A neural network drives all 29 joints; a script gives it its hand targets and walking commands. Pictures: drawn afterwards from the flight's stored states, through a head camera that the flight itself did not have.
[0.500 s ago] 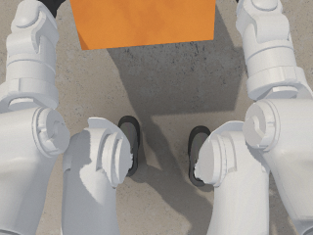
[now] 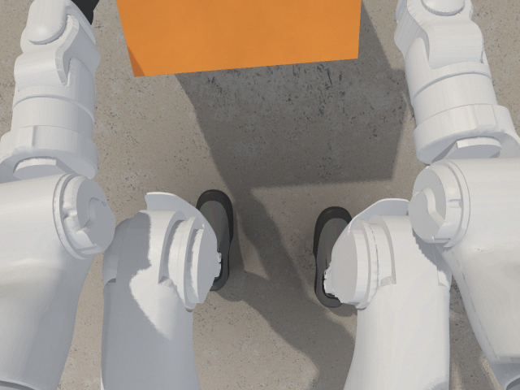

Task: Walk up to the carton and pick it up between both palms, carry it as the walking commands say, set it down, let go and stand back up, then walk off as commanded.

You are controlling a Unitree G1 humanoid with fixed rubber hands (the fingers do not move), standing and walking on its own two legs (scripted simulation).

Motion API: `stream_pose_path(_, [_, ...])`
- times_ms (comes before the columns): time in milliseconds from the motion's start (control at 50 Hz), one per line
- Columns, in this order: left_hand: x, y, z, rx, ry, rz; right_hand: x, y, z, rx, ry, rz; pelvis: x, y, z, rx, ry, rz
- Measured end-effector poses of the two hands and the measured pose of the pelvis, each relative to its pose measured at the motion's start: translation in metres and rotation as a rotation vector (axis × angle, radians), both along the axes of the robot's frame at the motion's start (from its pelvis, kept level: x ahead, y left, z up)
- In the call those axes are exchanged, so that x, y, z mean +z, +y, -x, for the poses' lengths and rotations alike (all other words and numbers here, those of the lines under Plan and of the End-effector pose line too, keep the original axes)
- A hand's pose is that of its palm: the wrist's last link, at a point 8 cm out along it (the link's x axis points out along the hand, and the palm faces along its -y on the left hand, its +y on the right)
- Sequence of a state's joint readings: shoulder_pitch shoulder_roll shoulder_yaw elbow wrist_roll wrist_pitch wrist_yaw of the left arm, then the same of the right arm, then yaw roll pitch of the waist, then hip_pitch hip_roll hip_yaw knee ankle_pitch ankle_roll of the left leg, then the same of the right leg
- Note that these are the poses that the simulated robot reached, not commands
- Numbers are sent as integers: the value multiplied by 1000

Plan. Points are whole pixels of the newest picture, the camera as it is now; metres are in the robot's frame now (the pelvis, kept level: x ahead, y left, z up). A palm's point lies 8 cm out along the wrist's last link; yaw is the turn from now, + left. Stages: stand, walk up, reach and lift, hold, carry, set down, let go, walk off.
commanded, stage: set down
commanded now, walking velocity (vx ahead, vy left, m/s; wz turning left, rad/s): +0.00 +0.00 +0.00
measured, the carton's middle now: out of the picture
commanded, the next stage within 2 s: none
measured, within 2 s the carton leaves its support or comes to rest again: rests again in 0.16 s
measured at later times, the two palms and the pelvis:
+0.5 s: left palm (77, 40) +0.48 +0.25 -0.18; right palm out of the picture +0.54 -0.16 -0.18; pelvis -0.02 +0.00 +0.00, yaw +0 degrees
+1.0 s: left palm out of the picture +0.50 +0.27 -0.10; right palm out of the picture +0.56 -0.17 -0.09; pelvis -0.01 +0.00 +0.03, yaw +0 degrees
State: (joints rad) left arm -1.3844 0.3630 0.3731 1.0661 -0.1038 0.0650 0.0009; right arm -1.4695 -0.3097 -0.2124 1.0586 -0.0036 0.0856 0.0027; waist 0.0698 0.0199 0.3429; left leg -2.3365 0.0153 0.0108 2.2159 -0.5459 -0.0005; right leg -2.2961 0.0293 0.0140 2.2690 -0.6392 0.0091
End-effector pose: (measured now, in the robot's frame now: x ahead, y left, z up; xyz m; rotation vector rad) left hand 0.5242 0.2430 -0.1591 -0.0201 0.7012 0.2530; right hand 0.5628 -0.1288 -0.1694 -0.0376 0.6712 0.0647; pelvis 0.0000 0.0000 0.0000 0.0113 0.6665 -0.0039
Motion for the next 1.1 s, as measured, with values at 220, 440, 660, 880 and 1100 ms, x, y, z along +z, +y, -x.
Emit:
stream_pose_path(220, [-27, -1, 29, -1, 108, -46, -27, -15, 26, -12, 78, 83, 5, -1, 5, -3, -20, 2])
stream_pose_path(440, [-21, 4, 38, 37, 93, -37, -15, -29, 27, -56, 72, 91, 2, 0, 15, -4, -53, -2])
stream_pose_path(660, [-19, 21, 40, 42, 81, -52, -7, -49, 20, -77, 63, 110, 0, 1, 16, -11, -70, -1])
stream_pose_path(880, [19, 26, 25, 44, -27, -45, 30, -42, 7, -55, -20, 114, 11, 0, 11, 3, -42, 6])
stream_pose_path(1100, [96, 32, 24, 36, -49, -56, 110, -49, -1, -63, -37, 108, 54, 1, 3, 11, 57, 9])
